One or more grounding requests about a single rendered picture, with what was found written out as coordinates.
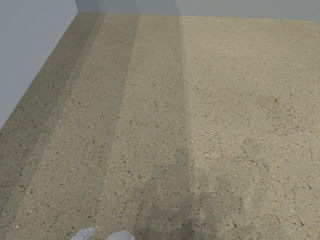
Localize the left robot hand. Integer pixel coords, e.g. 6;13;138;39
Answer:
70;227;95;240

